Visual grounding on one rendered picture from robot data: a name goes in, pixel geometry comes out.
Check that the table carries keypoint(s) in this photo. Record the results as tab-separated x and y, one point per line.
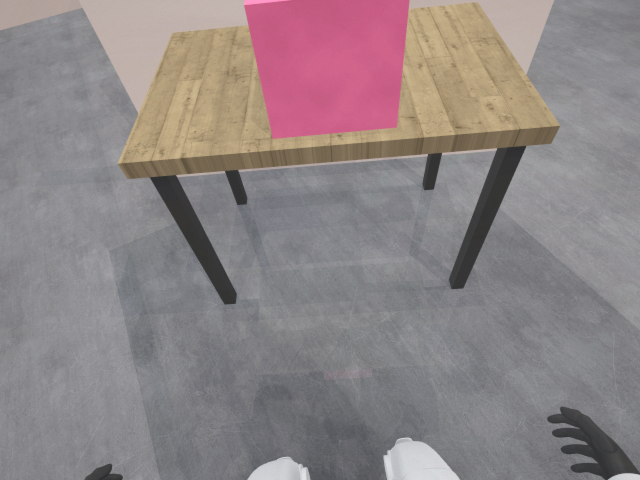
462	89

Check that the robot thigh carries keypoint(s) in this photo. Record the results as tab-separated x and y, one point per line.
283	469
415	460

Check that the carton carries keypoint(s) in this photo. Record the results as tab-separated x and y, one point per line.
329	66

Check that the right robot hand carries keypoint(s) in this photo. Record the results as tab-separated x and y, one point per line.
611	459

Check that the robot right thigh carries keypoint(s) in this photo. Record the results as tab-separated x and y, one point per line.
415	460

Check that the robot left thigh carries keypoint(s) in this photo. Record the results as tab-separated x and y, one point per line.
283	469

